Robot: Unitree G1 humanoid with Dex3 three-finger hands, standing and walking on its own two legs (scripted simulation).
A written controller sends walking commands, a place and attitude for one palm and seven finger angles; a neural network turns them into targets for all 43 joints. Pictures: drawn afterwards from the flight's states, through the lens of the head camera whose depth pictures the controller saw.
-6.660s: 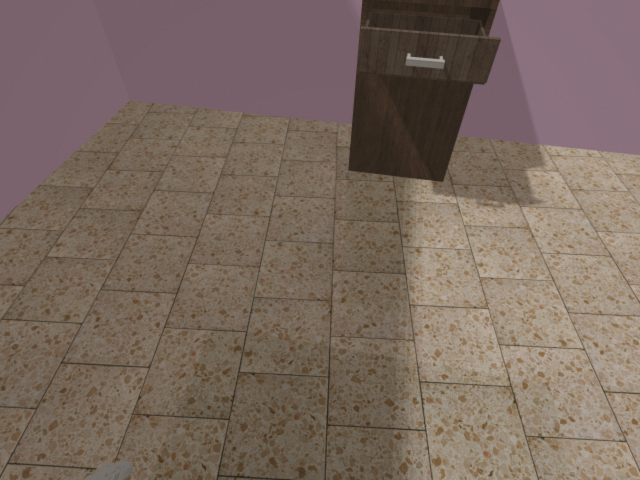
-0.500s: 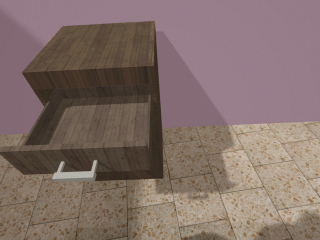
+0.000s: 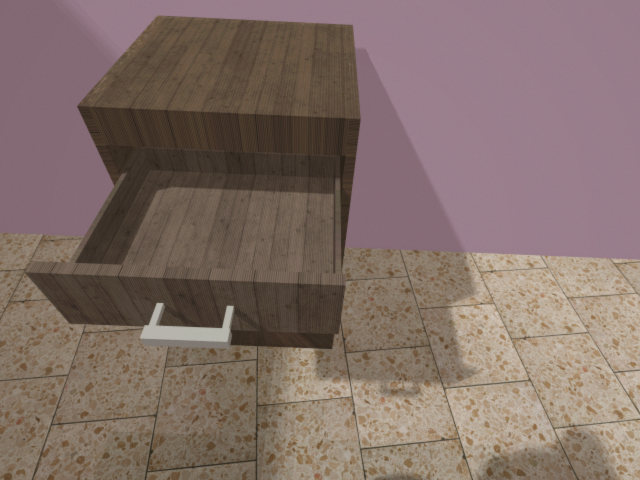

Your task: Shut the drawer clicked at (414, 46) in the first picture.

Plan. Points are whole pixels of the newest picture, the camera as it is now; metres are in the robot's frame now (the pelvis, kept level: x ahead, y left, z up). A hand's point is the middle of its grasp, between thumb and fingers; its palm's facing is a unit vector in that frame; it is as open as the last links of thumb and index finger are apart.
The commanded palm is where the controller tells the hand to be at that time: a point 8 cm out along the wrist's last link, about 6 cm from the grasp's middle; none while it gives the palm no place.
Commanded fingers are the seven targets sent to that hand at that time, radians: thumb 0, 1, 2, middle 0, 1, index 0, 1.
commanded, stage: come to a stop and stand still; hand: left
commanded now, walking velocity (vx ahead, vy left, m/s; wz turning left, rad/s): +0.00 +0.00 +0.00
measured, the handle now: (190, 324) +0.32 +0.22 -0.04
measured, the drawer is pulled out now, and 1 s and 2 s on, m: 0.30 0.30 0.30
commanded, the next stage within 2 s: look again from close up in 0.36 s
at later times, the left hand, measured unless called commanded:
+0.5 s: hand out of the picture +0.01 +0.19 -0.16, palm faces -0.03 -0.97 -0.22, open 7.4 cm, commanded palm none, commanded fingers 0.00 0.90 0.90 -0.20 -0.30 -0.20 -0.30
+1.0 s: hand out of the picture -0.02 +0.12 -0.16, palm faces -0.01 -0.98 -0.19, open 7.3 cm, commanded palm none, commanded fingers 0.00 0.90 0.90 -0.20 -0.30 -0.20 -0.30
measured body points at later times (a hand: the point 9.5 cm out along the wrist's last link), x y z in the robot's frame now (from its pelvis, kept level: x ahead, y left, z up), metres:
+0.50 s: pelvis -0.01 +0.01 +0.01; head +0.01 +0.00 +0.46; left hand +0.01 +0.24 -0.14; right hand -0.01 -0.23 -0.15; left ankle -0.02 +0.09 -0.73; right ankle -0.02 -0.17 -0.73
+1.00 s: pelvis -0.01 -0.05 +0.01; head -0.01 -0.05 +0.46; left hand -0.01 +0.17 -0.14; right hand -0.01 -0.27 -0.15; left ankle -0.02 +0.09 -0.73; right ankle -0.02 -0.17 -0.73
